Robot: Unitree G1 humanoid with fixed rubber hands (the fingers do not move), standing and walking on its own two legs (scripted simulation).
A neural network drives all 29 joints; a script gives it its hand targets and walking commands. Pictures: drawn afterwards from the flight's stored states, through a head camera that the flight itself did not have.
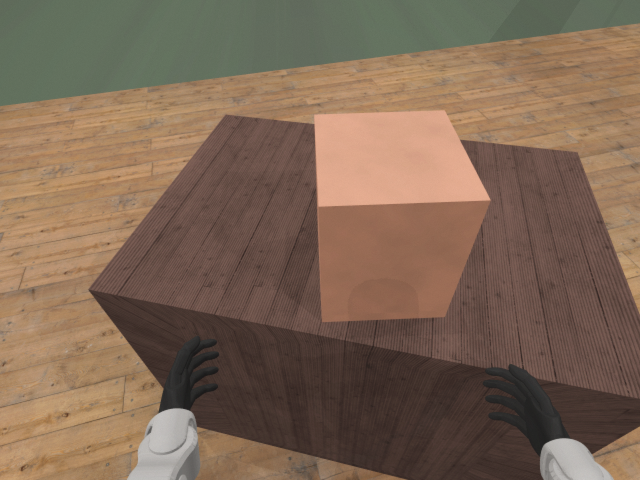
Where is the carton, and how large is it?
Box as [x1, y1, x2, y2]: [314, 110, 490, 321]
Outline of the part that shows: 444,110 314,115 318,244 322,321 444,316 490,200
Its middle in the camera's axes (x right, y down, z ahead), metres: +0.09 -0.03 +0.61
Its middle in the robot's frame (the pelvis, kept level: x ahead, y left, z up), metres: +0.47 -0.05 +0.05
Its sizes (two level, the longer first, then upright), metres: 0.210 0.200 0.250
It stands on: a pedestal, 0.70 m high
